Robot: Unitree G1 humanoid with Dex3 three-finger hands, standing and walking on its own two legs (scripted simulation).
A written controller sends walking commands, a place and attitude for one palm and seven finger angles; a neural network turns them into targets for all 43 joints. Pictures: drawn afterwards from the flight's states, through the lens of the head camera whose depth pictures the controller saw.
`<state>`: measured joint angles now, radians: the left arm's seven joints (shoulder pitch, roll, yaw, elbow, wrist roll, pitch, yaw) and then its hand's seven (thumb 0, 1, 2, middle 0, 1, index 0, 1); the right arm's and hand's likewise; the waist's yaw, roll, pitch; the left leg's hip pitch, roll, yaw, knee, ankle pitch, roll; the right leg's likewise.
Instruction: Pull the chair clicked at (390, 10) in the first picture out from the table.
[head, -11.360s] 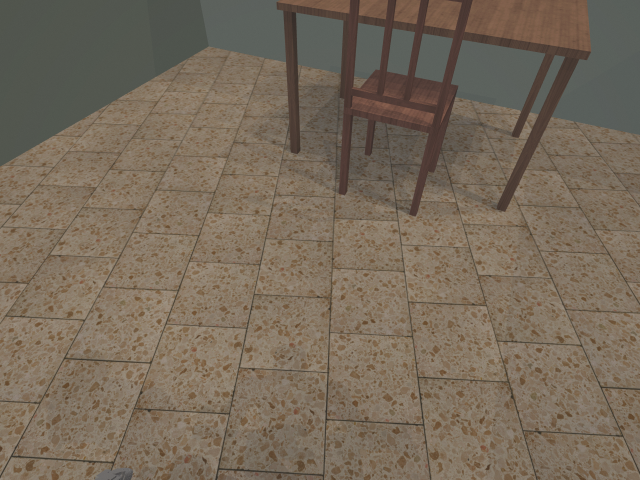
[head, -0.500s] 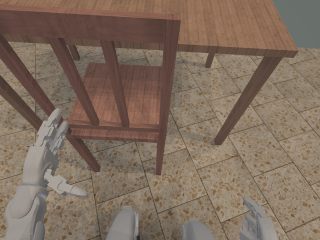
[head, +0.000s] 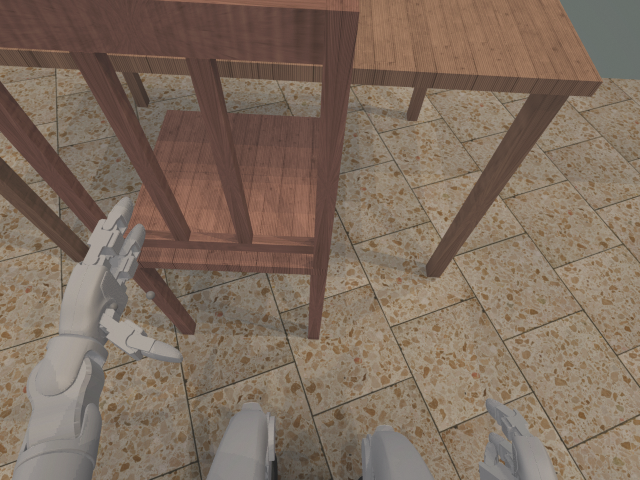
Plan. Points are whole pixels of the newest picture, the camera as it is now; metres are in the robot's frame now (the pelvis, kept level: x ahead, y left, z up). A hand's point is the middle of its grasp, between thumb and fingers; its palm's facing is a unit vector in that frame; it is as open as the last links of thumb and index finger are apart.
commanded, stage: aim the fingers beside a spindle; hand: left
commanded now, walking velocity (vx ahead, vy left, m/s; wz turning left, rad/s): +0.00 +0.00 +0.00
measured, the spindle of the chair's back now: (148, 168) +0.49 +0.24 +0.06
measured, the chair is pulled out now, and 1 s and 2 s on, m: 0.00 0.00 0.00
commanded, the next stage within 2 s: none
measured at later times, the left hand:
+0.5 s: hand (138, 287) +0.34 +0.23 +0.02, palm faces -0.01 -1.00 -0.06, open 16.9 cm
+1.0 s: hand (136, 288) +0.34 +0.23 +0.02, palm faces +0.00 -1.00 -0.05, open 16.9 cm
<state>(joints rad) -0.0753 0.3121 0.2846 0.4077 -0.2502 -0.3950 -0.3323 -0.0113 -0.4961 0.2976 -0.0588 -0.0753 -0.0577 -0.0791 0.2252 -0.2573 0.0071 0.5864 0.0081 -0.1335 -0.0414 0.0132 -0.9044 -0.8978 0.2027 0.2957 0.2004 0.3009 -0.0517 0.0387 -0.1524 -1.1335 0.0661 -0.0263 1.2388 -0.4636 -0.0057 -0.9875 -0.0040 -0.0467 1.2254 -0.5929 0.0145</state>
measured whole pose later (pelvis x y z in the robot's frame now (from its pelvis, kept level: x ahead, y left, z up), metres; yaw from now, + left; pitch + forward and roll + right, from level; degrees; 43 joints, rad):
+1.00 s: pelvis +0.00 +0.00 -0.01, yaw +0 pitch +22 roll -4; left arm -0.11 0.34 0.32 0.46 -0.28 -0.39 -0.35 -0.01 -0.50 0.30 -0.06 -0.08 -0.06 -0.08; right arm 0.24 -0.26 0.01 0.59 0.01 -0.11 -0.03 0.01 -0.90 -0.90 0.20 0.30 0.20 0.30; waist -0.05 0.05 -0.17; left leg -1.18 0.06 -0.03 1.27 -0.48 0.00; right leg -1.03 0.00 -0.05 1.24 -0.60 0.02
